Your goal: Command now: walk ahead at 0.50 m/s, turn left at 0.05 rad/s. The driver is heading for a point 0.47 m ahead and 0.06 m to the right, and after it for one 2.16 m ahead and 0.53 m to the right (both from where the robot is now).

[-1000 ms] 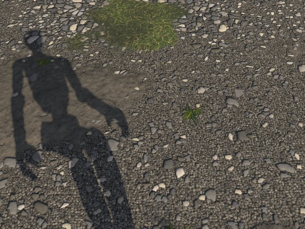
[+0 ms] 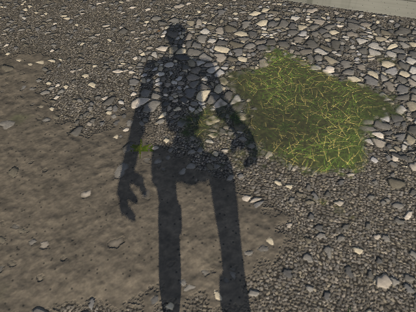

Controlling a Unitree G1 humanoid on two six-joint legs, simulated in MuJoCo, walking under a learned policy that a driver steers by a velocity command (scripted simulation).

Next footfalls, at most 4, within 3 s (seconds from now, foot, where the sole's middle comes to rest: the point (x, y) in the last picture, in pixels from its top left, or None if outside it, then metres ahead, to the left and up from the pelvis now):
0.14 left None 0.25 0.11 -0.78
0.70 right None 0.15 -0.08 -0.78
1.18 left None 0.45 0.02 -0.78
1.58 right None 0.37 -0.17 -0.78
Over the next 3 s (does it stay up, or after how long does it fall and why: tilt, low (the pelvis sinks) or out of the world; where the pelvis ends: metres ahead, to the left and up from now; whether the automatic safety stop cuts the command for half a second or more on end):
stays up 0.66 -0.19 -0.02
